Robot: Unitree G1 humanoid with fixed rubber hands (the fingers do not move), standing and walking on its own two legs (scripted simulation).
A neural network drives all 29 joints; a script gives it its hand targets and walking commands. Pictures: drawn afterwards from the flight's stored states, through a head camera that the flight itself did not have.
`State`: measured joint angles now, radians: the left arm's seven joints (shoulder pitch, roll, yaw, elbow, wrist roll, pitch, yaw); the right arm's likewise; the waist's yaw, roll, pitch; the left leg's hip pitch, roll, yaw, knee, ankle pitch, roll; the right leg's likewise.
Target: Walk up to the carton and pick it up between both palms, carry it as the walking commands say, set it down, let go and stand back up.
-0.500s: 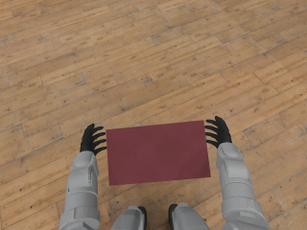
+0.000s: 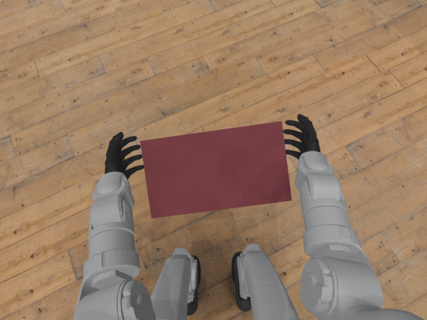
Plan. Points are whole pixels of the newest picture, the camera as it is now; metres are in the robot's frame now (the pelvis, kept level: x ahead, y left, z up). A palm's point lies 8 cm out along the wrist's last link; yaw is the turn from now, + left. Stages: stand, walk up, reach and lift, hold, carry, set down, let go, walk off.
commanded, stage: set down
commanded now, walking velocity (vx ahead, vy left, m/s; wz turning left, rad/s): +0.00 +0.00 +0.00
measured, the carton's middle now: (216, 168) +0.42 +0.00 -0.16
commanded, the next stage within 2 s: none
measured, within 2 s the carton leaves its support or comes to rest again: neither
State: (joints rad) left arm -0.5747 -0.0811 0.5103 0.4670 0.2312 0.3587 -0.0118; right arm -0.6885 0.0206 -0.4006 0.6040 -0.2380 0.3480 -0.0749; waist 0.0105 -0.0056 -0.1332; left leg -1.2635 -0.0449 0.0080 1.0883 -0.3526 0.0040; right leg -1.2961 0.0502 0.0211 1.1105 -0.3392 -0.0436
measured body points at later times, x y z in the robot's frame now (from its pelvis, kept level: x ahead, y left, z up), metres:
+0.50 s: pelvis +0.00 -0.02 -0.08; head +0.21 -0.04 +0.32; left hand +0.41 +0.20 -0.15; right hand +0.44 -0.17 -0.16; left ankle +0.07 +0.12 -0.63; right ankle +0.08 -0.09 -0.63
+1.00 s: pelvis -0.03 +0.01 -0.16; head +0.23 -0.01 +0.21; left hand +0.42 +0.20 -0.25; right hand +0.46 -0.17 -0.25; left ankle +0.07 +0.12 -0.63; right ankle +0.08 -0.09 -0.63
